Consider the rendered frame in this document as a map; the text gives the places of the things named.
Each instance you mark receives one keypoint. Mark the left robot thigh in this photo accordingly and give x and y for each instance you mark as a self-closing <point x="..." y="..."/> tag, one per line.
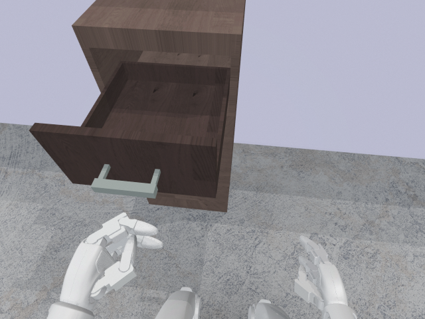
<point x="181" y="305"/>

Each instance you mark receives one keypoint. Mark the left robot forearm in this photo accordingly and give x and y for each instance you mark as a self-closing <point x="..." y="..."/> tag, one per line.
<point x="63" y="310"/>

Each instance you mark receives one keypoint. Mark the right robot hand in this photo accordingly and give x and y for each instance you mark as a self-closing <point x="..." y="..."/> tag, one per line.
<point x="324" y="285"/>

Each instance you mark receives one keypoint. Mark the robot thigh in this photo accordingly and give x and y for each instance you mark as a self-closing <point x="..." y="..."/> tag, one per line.
<point x="181" y="305"/>
<point x="266" y="311"/>

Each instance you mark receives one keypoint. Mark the right robot thigh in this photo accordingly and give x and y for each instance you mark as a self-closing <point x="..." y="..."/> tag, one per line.
<point x="266" y="311"/>

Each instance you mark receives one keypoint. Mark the right robot forearm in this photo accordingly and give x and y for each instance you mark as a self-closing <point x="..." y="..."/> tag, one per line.
<point x="338" y="311"/>

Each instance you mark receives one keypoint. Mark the handle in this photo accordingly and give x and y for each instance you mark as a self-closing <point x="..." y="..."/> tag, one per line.
<point x="136" y="189"/>

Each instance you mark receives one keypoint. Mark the cabinet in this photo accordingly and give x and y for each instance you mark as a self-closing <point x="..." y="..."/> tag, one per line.
<point x="188" y="32"/>

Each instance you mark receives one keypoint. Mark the drawer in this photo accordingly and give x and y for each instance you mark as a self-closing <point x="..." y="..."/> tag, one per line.
<point x="149" y="116"/>

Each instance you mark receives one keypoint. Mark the left robot hand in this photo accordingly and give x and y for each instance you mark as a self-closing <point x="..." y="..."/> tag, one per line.
<point x="83" y="285"/>

